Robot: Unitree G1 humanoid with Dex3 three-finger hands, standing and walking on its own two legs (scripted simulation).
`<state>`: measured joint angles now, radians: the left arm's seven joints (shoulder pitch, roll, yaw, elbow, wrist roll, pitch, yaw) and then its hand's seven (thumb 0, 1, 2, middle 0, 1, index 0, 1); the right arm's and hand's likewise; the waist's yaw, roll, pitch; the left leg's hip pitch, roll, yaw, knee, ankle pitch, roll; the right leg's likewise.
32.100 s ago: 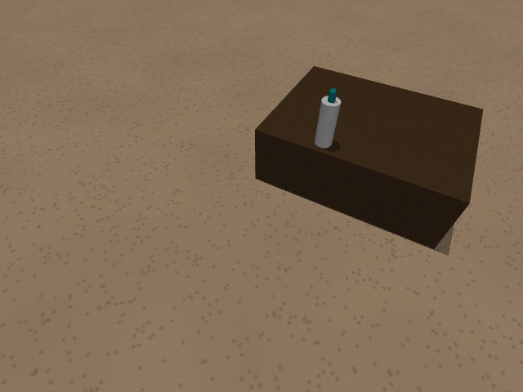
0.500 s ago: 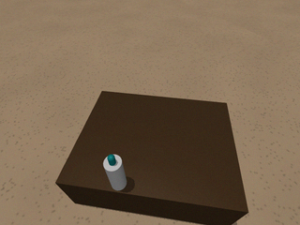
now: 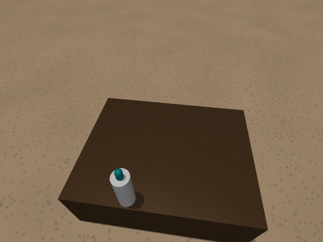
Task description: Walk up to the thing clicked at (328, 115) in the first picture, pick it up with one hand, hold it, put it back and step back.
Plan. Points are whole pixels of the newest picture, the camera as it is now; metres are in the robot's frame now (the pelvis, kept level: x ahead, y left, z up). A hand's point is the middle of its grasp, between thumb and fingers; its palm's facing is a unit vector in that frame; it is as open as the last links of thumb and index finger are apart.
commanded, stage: stand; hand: left
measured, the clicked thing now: (123, 186) +0.41 +0.18 -0.32
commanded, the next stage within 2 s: step back in 0.56 s
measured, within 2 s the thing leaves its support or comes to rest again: neither
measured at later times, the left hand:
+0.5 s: hand out of the picture +0.07 +0.26 -0.16, palm faces -0.01 -0.94 -0.34, open 7.3 cm
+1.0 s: hand out of the picture +0.09 +0.32 -0.18, palm faces -0.02 -0.93 -0.36, open 7.3 cm
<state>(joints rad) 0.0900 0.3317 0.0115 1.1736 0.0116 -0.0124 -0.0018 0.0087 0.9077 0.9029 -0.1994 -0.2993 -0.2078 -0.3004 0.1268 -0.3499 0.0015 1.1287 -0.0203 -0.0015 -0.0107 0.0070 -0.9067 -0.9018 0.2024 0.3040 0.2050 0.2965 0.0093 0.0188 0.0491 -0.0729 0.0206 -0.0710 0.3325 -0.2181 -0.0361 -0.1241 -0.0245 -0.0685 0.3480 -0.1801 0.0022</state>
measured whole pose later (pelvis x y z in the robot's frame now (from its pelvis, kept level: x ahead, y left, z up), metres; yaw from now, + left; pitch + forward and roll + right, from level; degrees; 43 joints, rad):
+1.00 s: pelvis -0.07 +0.06 -0.02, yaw +1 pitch -1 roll -1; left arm -0.02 0.41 0.06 0.91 0.00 0.07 0.03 0.01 0.91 0.90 -0.20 -0.30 -0.21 -0.30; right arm 0.17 -0.36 -0.05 0.94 -0.04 0.04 0.00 0.01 -0.91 -0.90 0.20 0.30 0.21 0.30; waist -0.04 -0.06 0.21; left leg -0.28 -0.04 -0.03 0.64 -0.34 0.04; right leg -0.49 0.11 0.16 1.09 -0.54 -0.03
